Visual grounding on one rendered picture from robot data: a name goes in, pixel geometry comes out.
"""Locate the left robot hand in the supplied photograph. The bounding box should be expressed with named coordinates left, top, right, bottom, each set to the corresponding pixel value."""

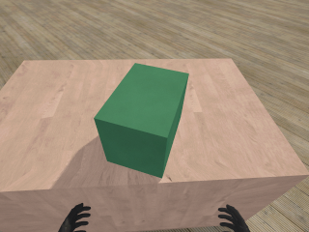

left=58, top=203, right=91, bottom=232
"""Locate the carton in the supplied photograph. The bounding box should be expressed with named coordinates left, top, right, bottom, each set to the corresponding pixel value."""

left=94, top=63, right=189, bottom=179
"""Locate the pedestal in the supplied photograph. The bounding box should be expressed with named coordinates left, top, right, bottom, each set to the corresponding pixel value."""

left=0, top=58, right=309, bottom=232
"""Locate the right robot hand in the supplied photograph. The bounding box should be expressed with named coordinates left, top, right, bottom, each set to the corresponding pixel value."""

left=218, top=204, right=250, bottom=232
